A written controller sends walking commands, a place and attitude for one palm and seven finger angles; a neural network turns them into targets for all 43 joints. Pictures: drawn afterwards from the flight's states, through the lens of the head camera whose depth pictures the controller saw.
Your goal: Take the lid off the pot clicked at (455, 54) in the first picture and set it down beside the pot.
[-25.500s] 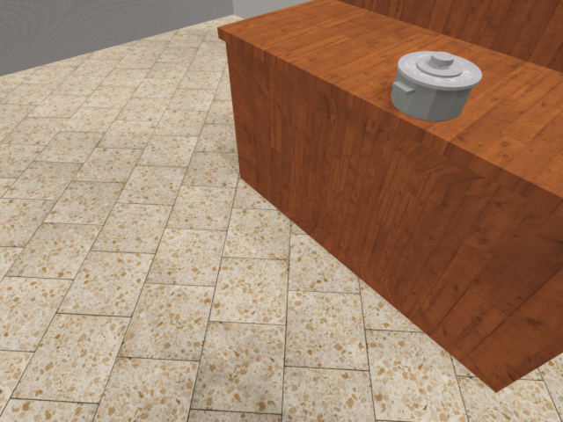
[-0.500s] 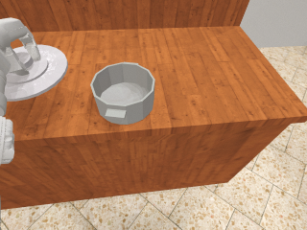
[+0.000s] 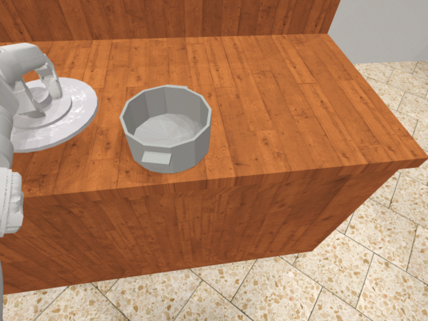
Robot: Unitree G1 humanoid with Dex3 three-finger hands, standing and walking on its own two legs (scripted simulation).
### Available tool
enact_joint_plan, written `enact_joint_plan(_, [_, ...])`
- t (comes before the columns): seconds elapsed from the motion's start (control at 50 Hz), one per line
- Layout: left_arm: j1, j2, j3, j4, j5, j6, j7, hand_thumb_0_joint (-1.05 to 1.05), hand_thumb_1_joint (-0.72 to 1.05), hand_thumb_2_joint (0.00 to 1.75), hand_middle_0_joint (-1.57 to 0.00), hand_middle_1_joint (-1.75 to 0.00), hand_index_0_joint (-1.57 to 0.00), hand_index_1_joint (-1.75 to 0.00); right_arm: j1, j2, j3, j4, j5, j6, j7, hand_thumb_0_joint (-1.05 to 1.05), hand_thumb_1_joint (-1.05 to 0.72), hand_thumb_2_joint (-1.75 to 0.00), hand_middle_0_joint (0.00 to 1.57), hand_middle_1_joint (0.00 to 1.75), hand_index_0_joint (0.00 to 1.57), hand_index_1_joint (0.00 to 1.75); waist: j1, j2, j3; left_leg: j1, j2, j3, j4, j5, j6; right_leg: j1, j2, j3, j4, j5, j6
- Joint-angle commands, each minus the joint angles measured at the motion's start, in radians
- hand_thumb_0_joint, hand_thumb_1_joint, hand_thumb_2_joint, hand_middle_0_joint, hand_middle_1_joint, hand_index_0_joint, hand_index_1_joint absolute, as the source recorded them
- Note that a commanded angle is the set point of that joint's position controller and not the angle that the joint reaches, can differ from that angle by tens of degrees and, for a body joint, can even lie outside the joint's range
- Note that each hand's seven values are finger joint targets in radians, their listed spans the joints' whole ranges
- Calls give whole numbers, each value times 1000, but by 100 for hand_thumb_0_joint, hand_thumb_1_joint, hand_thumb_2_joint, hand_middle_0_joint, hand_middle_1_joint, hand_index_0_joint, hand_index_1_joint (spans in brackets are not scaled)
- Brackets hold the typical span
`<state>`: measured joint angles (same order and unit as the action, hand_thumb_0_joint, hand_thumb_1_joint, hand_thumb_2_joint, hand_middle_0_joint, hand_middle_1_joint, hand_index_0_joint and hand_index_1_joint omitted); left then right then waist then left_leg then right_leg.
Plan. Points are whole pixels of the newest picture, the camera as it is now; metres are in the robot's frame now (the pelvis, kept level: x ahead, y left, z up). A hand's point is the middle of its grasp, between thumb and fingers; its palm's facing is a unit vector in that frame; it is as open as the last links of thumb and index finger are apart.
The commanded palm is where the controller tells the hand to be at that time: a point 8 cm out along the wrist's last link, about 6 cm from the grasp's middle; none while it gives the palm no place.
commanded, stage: lower the lid onto the table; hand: left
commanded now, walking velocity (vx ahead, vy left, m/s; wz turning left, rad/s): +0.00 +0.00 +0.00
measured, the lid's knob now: (34, 99) +0.48 +0.31 +0.15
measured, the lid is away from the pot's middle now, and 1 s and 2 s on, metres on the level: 0.23 0.23 0.25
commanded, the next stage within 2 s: open the fingers wide in 1.50 s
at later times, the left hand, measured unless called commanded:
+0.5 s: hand (38, 115) +0.45 +0.30 +0.14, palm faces -0.44 -0.17 -0.88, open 7.7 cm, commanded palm +0.47 +0.31 +0.20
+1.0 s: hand (44, 125) +0.45 +0.31 +0.11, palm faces -0.46 -0.17 -0.87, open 7.7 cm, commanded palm +0.48 +0.31 +0.17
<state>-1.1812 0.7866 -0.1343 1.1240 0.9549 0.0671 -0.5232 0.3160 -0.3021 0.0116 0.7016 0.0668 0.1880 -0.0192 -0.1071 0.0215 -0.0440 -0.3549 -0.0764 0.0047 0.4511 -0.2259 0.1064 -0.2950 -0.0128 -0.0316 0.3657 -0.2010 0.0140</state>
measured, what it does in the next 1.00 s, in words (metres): stands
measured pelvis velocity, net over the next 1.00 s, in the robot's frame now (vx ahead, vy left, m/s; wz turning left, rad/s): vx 0.00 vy -0.01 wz -0.02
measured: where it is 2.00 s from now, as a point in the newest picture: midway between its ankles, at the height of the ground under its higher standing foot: outside the picture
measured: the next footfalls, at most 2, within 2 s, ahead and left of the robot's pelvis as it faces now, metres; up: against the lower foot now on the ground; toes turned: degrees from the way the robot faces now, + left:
none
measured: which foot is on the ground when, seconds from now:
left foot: down 0.00-1.00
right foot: down 0.00-1.00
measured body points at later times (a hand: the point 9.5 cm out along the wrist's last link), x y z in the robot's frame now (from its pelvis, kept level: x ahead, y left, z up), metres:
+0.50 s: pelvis +0.00 -0.01 +0.00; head +0.06 +0.01 +0.44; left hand +0.47 +0.31 +0.19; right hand +0.04 -0.29 -0.12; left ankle -0.01 +0.05 -0.74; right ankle -0.02 -0.15 -0.74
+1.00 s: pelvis +0.00 -0.01 -0.01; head +0.06 +0.01 +0.44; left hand +0.48 +0.31 +0.16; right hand +0.02 -0.29 -0.12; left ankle -0.01 +0.05 -0.74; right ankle -0.02 -0.15 -0.74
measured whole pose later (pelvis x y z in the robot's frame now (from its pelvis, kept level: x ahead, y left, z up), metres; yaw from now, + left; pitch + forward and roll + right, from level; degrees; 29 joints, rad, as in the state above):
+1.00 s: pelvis +0.00 -0.01 -0.01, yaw -1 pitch +10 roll -3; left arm -1.11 0.81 -0.10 1.21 0.96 -0.04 -0.45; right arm 0.32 -0.30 0.02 0.70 0.08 0.21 -0.05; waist -0.12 0.01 -0.05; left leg -0.47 -0.05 0.01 0.57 -0.28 0.10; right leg -0.41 0.01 -0.03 0.47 -0.24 0.02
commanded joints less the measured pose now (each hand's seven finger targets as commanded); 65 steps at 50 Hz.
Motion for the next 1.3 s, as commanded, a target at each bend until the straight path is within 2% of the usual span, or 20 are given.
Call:
enact_joint_plan(0.0, [-551,292,91,-255,9,-11,53,0,56,100,-77,-109,-86,-111,44,-190,-63,-80,-6,-20,-13,0,-90,-90,20,30,20,30,1,131,-408,391,48,-121,10,529,-66,-39,85,-4,-12,166,-61])
enact_joint_plan(0.06, [-532,280,76,-189,5,-13,52,0,56,100,-77,-109,-86,-111,42,-184,-55,-78,-4,-16,-20,0,-90,-90,20,30,20,30,-3,80,-377,314,35,-94,3,435,-46,-3,80,-6,-6,175,-58])
enact_joint_plan(0.16, [-550,254,54,-196,7,-24,58,0,56,100,-77,-109,-86,-111,40,-183,-56,-76,-2,-12,-23,0,-90,-90,20,30,20,30,-8,105,-383,345,41,-108,16,468,-54,-46,84,-10,1,165,-60])
enact_joint_plan(0.24, [-534,327,111,-240,12,-47,66,0,56,100,-77,-109,-86,-111,36,-182,-57,-87,-4,-10,-25,0,-90,-90,20,30,20,30,2,104,-465,357,37,-95,41,533,-47,2,81,-1,19,219,-55])
enact_joint_plan(0.28, [-464,257,63,-184,-1,-49,63,0,56,100,-77,-109,-86,-111,33,-179,-56,-85,3,-10,-24,0,-90,-90,20,30,20,30,-5,108,-413,344,40,-91,52,566,-53,-28,83,-11,24,229,-57])
enact_joint_plan(0.32, [-442,293,91,-151,3,-49,66,0,56,100,-77,-109,-86,-111,40,-182,-54,-82,1,0,-23,0,-90,-90,20,30,20,30,-2,84,-380,303,40,-88,49,518,-48,-36,84,-11,31,206,-55])
enact_joint_plan(0.38, [-470,226,35,-186,-14,-48,62,0,56,100,-77,-109,-86,-111,26,-183,-55,-84,8,5,-22,0,-90,-90,20,30,20,30,-8,123,-357,318,44,-91,45,498,-52,-67,83,-16,26,188,-60])
enact_joint_plan(0.44, [-531,343,112,-229,5,-65,74,0,56,100,-77,-109,-86,-111,40,-185,-53,-84,0,7,-31,0,-90,-90,20,30,20,30,-6,117,-431,322,36,-88,56,480,-38,-32,85,-3,34,202,-56])
enact_joint_plan(0.5, [-542,332,108,-270,1,-83,78,0,56,100,-77,-109,-86,-111,41,-182,-57,-82,0,4,-34,0,-90,-90,20,30,20,30,-8,148,-479,369,46,-94,74,554,-41,-42,83,-2,42,220,-52])
enact_joint_plan(0.54, [-490,251,55,-187,-7,-80,76,0,56,100,-77,-109,-86,-111,50,-179,-57,-71,3,7,-32,0,-90,-90,20,30,20,30,-17,135,-406,356,51,-109,72,526,-50,-105,89,-15,39,171,-53])
enact_joint_plan(0.6, [-437,306,109,-191,-8,-86,86,0,56,100,-77,-109,-86,-111,53,-185,-56,-76,0,10,-29,0,-90,-90,20,30,20,30,-3,136,-424,334,45,-95,80,527,-50,-84,88,-10,52,184,-56])
enact_joint_plan(0.68, [-450,231,37,-153,-14,-77,87,0,56,100,-77,-109,-86,-111,40,-185,-52,-71,11,13,-34,0,-90,-90,20,30,20,30,-14,109,-366,282,42,-87,69,424,-42,-100,86,-15,49,162,-59])
enact_joint_plan(0.72, [-477,315,97,-162,-2,-84,97,0,56,100,-77,-109,-86,-111,57,-189,-52,-68,5,13,-39,0,-90,-90,20,30,20,30,-11,104,-393,279,41,-88,72,409,-37,-91,87,-9,53,157,-57])
enact_joint_plan(0.8, [-492,373,136,-188,3,-102,108,0,56,100,-77,-109,-86,-111,66,-191,-52,-65,4,5,-48,0,-90,-90,20,30,20,30,-7,114,-458,291,40,-78,87,452,-30,-58,84,1,66,197,-53])
enact_joint_plan(0.88, [-423,287,71,-117,0,-104,111,0,56,100,-77,-109,-86,-111,59,-187,-48,-65,15,4,-48,0,-90,-90,20,30,20,30,-14,143,-387,278,49,-83,94,463,-46,-121,88,-15,73,169,-59])
enact_joint_plan(0.92, [-417,324,104,-104,11,-105,116,0,56,100,-77,-109,-86,-111,75,-189,-50,-63,7,6,-47,0,-90,-90,20,30,20,30,-10,137,-393,271,47,-85,102,459,-45,-130,91,-12,80,159,-57])
enact_joint_plan(0.98, [-427,263,59,-128,-4,-105,110,0,56,100,-77,-109,-86,-111,70,-192,-52,-65,13,8,-46,0,-90,-90,20,30,20,30,-17,150,-397,287,50,-92,105,467,-50,-153,90,-16,81,157,-59])
enact_joint_plan(1.06, [-462,346,115,-139,0,-116,117,0,56,100,-77,-109,-86,-111,94,-195,-54,-58,8,10,-55,0,-90,-90,20,30,20,30,-22,111,-431,260,47,-85,110,416,-36,-131,89,-6,87,160,-52])
enact_joint_plan(1.08, [-457,289,74,-140,-9,-117,115,0,56,100,-77,-109,-86,-111,86,-196,-52,-59,13,7,-56,0,-90,-90,20,30,20,30,-24,129,-425,288,51,-95,116,461,-44,-161,91,-14,91,164,-56])
enact_joint_plan(1.28, [-427,315,99,-75,10,-133,136,0,56,100,-77,-109,-86,-111,118,-198,-49,-41,9,-5,-63,0,-90,-90,20,30,20,30,-20,147,-419,261,54,-97,142,449,-54,-215,97,-16,117,129,-58])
